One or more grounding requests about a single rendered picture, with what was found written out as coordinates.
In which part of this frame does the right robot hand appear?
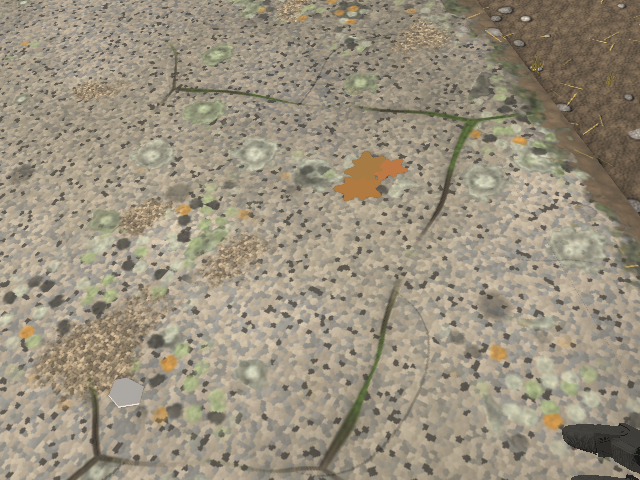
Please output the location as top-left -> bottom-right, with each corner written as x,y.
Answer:
562,423 -> 640,480

